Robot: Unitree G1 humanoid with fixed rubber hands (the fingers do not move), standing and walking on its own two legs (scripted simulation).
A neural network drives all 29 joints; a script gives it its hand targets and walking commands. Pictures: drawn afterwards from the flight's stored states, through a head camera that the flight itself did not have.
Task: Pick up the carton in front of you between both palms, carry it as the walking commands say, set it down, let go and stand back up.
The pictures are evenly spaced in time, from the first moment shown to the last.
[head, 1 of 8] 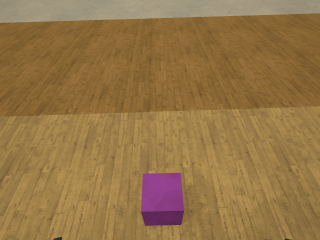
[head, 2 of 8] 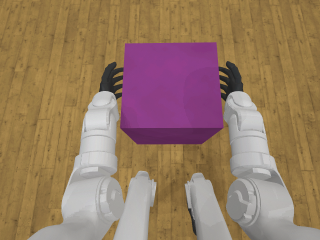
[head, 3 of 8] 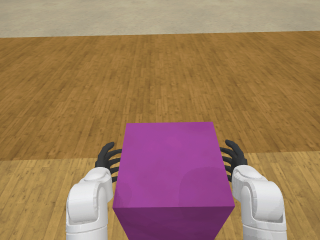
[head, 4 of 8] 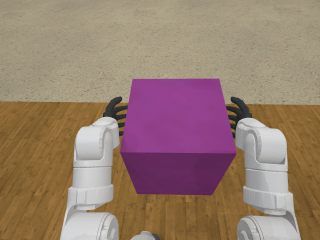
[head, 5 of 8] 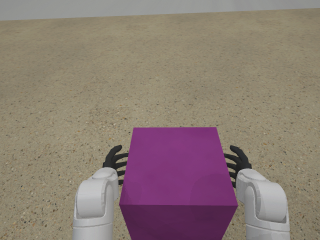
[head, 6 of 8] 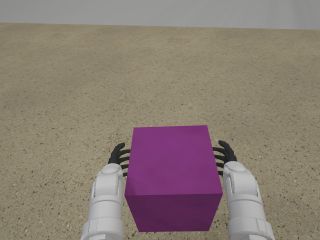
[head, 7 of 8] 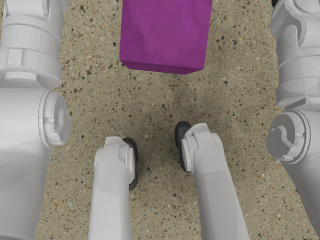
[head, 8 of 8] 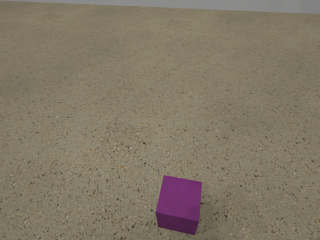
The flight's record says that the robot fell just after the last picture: no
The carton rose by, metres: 0.69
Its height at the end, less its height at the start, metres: -0.29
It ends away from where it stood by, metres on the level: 5.52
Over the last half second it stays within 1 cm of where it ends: yes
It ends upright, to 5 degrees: yes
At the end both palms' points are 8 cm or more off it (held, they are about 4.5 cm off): yes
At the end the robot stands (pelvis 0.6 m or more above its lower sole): yes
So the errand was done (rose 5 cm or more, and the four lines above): yes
